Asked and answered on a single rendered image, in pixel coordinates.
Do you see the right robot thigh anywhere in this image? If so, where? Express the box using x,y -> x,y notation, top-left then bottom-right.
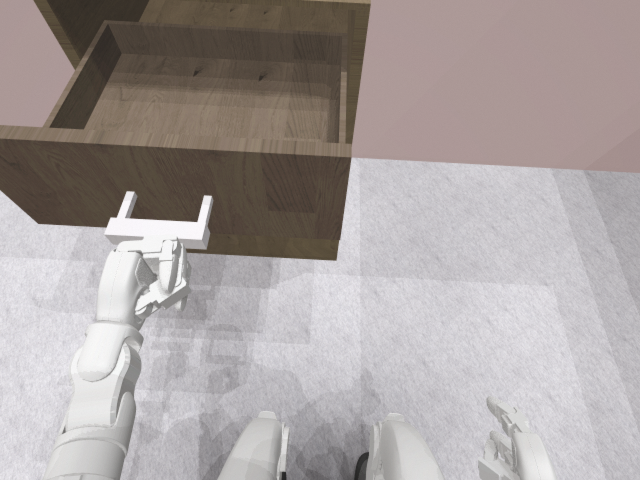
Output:
368,420 -> 445,480

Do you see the robot right hand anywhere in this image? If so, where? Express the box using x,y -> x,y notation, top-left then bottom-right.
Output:
478,396 -> 557,480

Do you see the handle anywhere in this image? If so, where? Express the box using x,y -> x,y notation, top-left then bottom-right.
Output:
104,191 -> 214,250

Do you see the left robot thigh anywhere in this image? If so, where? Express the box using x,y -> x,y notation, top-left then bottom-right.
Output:
217,418 -> 290,480

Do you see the robot thigh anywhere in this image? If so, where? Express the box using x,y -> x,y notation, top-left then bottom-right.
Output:
368,420 -> 445,480
217,418 -> 290,480

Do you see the left robot forearm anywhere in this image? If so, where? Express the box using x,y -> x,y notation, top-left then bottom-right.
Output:
42,321 -> 144,480

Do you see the robot left hand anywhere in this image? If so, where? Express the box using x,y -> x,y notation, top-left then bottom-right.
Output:
96,234 -> 192,331

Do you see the cabinet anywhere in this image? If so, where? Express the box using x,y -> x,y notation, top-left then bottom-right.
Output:
34,0 -> 371,261

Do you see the drawer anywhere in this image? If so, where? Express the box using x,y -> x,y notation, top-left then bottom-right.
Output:
0,20 -> 352,240

